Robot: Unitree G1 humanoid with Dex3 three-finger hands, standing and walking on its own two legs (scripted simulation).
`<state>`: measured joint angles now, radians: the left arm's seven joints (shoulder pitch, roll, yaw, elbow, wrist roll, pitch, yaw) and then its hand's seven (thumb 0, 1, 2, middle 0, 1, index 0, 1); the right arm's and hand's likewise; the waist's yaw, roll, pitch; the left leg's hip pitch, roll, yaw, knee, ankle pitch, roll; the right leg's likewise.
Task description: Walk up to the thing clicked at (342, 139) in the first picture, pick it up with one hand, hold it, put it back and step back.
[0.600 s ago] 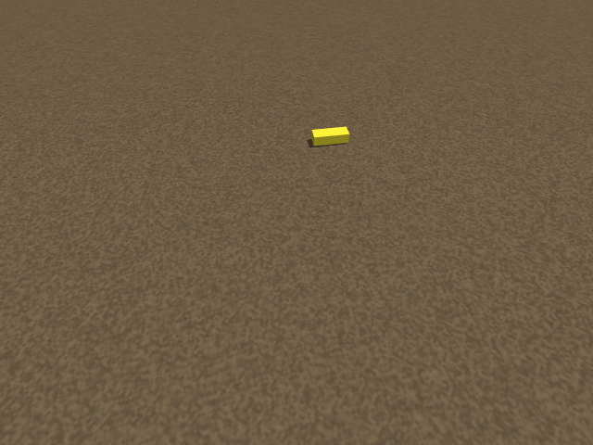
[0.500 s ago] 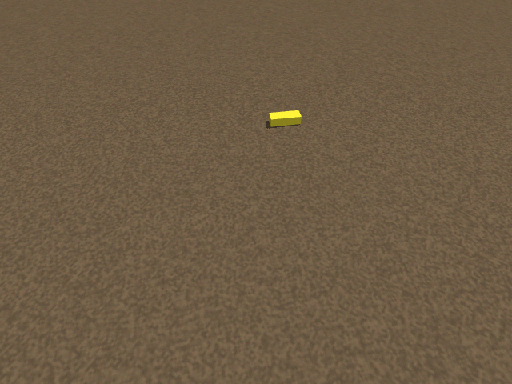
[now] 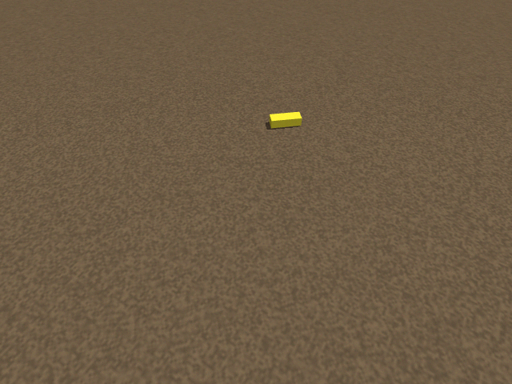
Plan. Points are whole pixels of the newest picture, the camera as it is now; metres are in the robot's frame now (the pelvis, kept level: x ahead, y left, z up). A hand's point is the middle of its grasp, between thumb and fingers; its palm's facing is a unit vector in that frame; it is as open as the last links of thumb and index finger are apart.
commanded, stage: stand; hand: left
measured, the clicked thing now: (285, 119) +1.78 -0.16 -0.75
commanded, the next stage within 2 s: walk up in 0.52 s
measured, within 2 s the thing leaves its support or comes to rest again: neither
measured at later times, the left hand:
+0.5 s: hand out of the picture +0.07 +0.25 -0.16, palm faces -0.03 -0.94 -0.34, open 7.4 cm
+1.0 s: hand (168, 354) +0.20 +0.17 -0.14, palm faces +0.08 -0.92 -0.39, open 7.4 cm
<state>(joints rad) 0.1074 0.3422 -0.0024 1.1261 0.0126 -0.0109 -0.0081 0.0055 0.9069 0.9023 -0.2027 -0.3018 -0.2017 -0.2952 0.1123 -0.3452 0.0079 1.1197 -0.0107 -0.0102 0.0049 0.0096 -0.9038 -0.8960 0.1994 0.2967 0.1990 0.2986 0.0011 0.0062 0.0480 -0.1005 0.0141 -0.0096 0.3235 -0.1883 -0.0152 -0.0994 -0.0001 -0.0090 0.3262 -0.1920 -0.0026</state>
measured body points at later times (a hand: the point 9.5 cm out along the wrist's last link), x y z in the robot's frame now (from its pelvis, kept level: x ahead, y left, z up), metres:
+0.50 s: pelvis +0.00 +0.00 +0.00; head +0.01 +0.00 +0.45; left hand +0.07 +0.30 -0.13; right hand +0.08 -0.29 -0.14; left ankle -0.01 +0.13 -0.75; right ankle -0.01 -0.12 -0.75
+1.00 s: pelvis +0.14 -0.12 -0.02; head +0.13 -0.14 +0.43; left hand +0.20 +0.22 -0.11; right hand +0.21 -0.46 -0.15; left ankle +0.07 +0.03 -0.67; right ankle +0.17 -0.23 -0.75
